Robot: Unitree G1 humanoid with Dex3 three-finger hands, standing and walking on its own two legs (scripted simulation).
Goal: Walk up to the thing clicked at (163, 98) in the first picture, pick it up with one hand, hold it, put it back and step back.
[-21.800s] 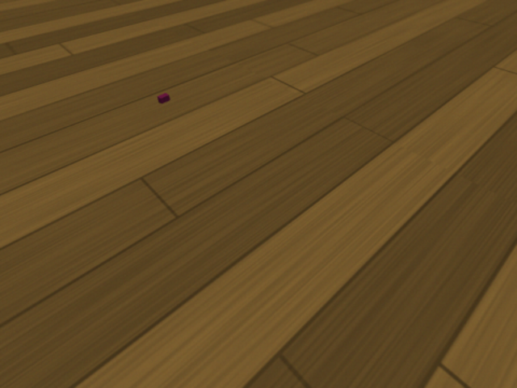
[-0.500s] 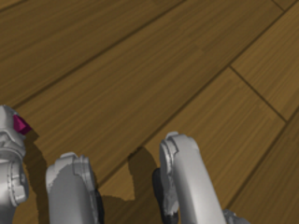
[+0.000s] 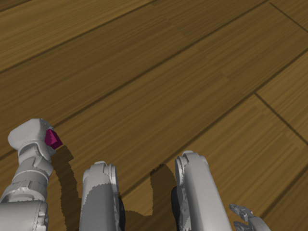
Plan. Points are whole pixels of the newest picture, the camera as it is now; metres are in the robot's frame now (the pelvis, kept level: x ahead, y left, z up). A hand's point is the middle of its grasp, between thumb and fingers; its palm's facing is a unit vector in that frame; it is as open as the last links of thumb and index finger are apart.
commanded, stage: lift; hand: left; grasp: from above
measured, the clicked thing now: (44, 143) +0.40 +0.31 -0.16
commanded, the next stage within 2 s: hold in 1.22 s
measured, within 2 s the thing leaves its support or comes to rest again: neither
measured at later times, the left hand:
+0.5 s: hand out of the picture +0.35 +0.27 +0.08, palm faces -0.34 -0.27 -0.90, open 7.5 cm
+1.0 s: hand out of the picture +0.37 +0.24 +0.21, palm faces -0.37 -0.27 -0.89, open 7.6 cm
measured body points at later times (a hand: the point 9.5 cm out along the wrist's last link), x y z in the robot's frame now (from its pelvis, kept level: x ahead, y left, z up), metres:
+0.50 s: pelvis +0.03 +0.00 +0.18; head +0.14 +0.01 +0.61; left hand +0.36 +0.28 +0.13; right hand +0.18 -0.25 +0.05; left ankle +0.08 +0.13 -0.38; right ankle +0.10 -0.13 -0.38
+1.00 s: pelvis +0.07 +0.00 +0.31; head +0.14 +0.00 +0.75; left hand +0.39 +0.25 +0.26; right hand +0.17 -0.26 +0.18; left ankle +0.08 +0.13 -0.38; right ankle +0.10 -0.13 -0.38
